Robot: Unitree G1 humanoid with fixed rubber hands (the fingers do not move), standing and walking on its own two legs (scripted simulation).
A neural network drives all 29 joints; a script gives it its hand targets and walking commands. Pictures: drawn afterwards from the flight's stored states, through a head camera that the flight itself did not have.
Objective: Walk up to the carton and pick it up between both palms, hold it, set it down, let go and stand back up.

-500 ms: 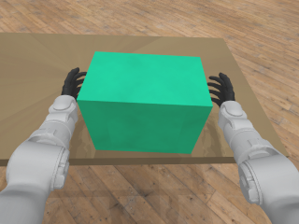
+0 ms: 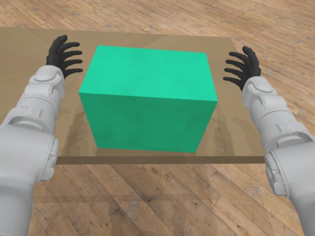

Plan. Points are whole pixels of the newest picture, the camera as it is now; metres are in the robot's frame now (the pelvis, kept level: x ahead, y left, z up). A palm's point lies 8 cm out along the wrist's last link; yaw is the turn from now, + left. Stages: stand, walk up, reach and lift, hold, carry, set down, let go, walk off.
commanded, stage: set down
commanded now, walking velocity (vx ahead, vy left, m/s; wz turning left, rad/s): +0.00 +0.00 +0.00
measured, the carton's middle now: (149, 102) +0.46 +0.05 +0.09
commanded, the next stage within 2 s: none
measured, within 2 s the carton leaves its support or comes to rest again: neither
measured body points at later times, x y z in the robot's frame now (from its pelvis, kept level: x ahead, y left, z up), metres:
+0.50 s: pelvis +0.01 +0.00 +0.02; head +0.03 +0.02 +0.46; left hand +0.47 +0.28 +0.22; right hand +0.47 -0.20 +0.22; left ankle +0.03 +0.13 -0.73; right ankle +0.00 -0.12 -0.73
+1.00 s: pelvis +0.00 +0.01 +0.02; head -0.01 +0.03 +0.47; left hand +0.40 +0.28 +0.18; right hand +0.40 -0.19 +0.16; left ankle +0.03 +0.13 -0.73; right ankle +0.00 -0.12 -0.73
